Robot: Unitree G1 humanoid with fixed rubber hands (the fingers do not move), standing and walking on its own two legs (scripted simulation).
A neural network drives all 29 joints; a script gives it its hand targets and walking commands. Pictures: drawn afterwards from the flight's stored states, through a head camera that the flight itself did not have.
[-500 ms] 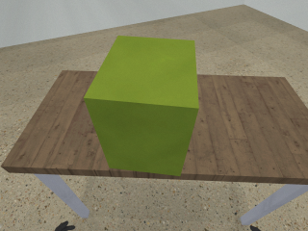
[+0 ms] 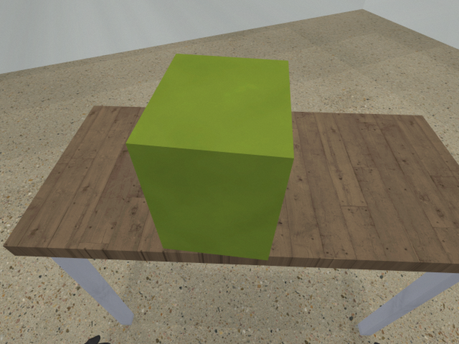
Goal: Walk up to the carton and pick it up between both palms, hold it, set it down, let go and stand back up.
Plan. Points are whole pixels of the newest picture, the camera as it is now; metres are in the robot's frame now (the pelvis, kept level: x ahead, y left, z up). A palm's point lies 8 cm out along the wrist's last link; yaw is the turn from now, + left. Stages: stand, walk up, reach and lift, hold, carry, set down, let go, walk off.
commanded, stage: stand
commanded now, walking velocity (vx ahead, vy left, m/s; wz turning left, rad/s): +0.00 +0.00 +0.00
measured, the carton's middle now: (222, 158) +0.43 +0.03 +0.10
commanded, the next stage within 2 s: none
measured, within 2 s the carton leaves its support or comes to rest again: neither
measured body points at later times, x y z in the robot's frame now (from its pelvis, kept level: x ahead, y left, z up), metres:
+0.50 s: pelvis -0.01 +0.00 +0.00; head -0.02 +0.00 +0.45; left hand +0.08 +0.28 -0.12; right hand +0.07 -0.28 -0.13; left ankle -0.03 +0.11 -0.74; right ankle +0.01 -0.13 -0.74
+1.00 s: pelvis -0.02 +0.00 +0.00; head -0.03 +0.00 +0.45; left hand +0.06 +0.28 -0.12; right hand +0.06 -0.28 -0.13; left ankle -0.03 +0.11 -0.74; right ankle +0.01 -0.13 -0.74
